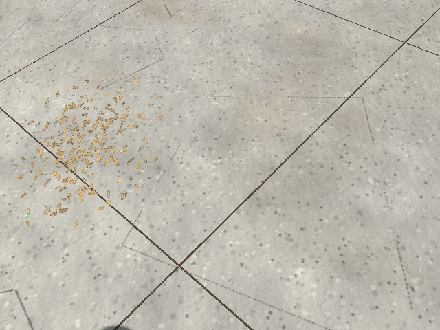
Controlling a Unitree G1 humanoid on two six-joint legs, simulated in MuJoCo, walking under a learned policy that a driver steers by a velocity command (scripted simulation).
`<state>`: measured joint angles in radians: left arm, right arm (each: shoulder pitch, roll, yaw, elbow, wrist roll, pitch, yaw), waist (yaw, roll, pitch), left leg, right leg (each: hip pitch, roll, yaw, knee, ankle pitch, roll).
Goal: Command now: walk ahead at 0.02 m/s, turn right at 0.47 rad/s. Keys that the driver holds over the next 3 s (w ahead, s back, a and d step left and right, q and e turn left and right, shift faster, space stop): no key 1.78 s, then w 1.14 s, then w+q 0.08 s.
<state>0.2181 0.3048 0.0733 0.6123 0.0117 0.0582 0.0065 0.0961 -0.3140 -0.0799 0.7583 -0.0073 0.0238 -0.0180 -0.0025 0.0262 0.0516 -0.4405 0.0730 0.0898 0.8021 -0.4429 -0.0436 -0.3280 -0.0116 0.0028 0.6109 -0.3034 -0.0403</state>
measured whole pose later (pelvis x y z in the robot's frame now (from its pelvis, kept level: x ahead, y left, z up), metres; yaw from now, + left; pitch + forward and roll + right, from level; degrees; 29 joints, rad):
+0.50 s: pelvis +0.01 +0.01 +0.01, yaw -5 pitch -1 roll +0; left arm 0.18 0.24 0.03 0.73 0.02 0.02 0.01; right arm 0.16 -0.25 -0.04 0.84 -0.01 -0.01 0.00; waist 0.00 -0.02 0.02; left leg -0.21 0.02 0.00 0.51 -0.28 -0.02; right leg -0.24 0.04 0.06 0.51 -0.26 -0.02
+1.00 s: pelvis +0.02 +0.03 +0.01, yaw -4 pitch -2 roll +0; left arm 0.20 0.23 0.05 0.93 0.01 0.02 0.04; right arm 0.16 -0.24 -0.01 1.00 -0.01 -0.01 -0.02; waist 0.00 0.00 0.04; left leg -0.17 0.00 0.00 0.48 -0.27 0.01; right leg -0.19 0.02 0.07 0.48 -0.25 0.01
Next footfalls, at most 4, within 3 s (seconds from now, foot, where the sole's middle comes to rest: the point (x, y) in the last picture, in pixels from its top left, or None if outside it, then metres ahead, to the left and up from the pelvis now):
0.34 left None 0.06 0.14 -0.77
2.54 left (216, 322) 0.48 0.09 -0.77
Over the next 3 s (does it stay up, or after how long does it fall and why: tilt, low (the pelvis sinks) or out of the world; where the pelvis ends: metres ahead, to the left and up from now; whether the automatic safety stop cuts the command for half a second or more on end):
stays up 0.56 -0.02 0.01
